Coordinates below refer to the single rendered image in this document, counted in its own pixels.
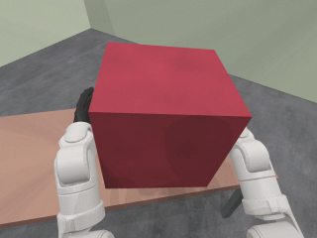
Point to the carton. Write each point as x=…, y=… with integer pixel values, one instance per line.
x=163, y=116

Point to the robot left forearm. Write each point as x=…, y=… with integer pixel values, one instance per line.
x=76, y=181

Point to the left robot hand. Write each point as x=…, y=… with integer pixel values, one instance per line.
x=82, y=107

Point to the table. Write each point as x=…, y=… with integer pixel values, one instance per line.
x=28, y=194

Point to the robot right forearm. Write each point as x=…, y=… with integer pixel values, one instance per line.
x=262, y=197

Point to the right robot upper arm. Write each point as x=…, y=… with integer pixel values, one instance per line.
x=281, y=229

